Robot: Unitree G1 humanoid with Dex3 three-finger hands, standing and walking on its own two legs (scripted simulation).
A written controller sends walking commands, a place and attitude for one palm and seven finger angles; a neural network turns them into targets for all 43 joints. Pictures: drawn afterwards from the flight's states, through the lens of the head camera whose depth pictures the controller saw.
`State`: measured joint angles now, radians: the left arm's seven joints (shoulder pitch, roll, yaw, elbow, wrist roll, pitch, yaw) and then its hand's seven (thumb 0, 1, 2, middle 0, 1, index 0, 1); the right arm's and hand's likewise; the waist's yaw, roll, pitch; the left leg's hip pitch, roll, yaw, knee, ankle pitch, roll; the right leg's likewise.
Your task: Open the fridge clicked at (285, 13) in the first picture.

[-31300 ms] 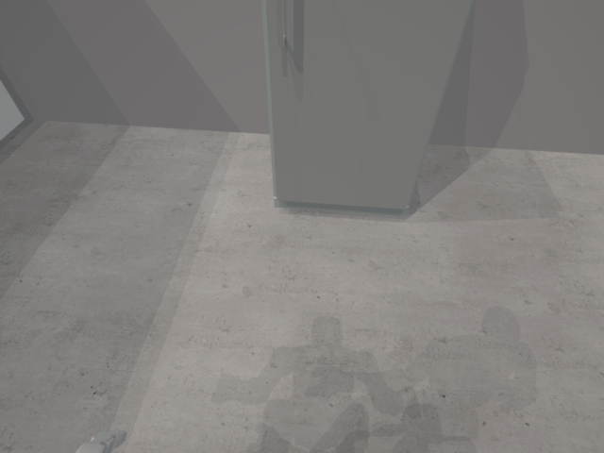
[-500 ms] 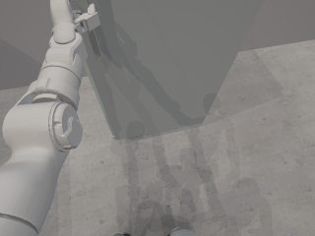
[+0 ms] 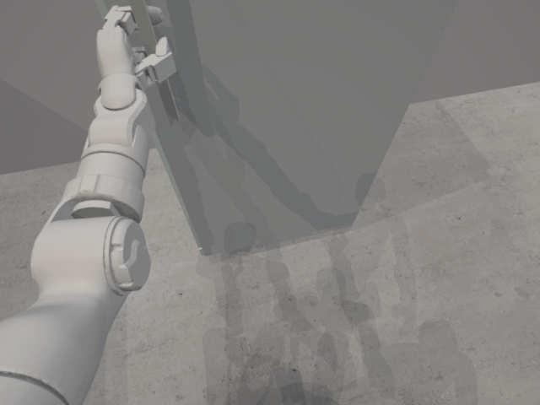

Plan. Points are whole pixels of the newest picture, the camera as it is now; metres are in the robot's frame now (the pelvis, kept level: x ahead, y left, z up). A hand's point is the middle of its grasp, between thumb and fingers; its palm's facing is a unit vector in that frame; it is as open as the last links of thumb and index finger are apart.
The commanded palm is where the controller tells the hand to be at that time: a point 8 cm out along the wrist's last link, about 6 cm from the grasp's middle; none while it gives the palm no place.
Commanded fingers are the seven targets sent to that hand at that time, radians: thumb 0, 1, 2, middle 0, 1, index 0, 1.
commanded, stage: grip the handle and tug to test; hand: left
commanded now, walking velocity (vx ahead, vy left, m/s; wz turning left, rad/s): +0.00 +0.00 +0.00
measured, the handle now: out of the picture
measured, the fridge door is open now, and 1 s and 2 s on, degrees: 0 24 62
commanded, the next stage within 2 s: pull the door a little, standing still in 0.02 s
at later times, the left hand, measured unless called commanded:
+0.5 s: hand (172, 77) +0.51 +0.05 +0.19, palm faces +0.08 -1.00 +0.00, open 6.1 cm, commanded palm +0.45 +0.10 +0.19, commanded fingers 0.00 0.90 0.90 -0.45 -1.40 -0.45 -1.40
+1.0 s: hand (233, 175) +0.35 -0.01 +0.18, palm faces -0.18 -0.95 -0.24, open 6.8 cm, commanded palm +0.33 +0.05 +0.19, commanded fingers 0.00 0.90 0.90 -0.45 -1.40 -0.45 -1.40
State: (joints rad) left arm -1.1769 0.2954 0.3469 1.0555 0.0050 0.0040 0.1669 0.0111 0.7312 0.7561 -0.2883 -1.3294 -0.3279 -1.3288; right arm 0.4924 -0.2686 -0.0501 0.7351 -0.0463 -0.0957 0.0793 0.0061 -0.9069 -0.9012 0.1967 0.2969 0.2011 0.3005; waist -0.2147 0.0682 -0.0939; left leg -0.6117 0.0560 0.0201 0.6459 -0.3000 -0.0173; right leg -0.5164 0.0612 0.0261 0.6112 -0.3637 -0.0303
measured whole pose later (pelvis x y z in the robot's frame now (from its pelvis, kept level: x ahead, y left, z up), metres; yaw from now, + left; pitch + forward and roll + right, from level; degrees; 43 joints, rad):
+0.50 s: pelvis +0.02 -0.01 +0.01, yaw +0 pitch +12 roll +0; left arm -0.90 0.17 0.26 0.72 -0.06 0.09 0.17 0.01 0.71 0.77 -0.30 -1.33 -0.31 -1.32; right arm 0.42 -0.26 -0.05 0.71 -0.01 -0.08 0.06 0.01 -0.91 -0.90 0.20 0.30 0.20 0.30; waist -0.14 0.07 -0.11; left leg -0.48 0.04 -0.01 0.59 -0.30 -0.03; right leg -0.39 0.06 0.04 0.56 -0.37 -0.04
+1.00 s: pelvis -0.02 -0.05 +0.01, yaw +3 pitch +2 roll +3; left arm -0.40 0.15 -0.08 0.00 -0.05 -0.02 -0.02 -0.02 0.65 0.78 -0.44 -1.39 -0.21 -1.33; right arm 0.11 -0.19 -0.01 0.55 0.00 0.00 -0.04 0.01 -0.91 -0.90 0.20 0.30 0.20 0.30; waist -0.05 0.08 0.12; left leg -0.30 0.03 -0.07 0.49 -0.19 -0.06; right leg -0.31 0.03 -0.08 0.70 -0.33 -0.01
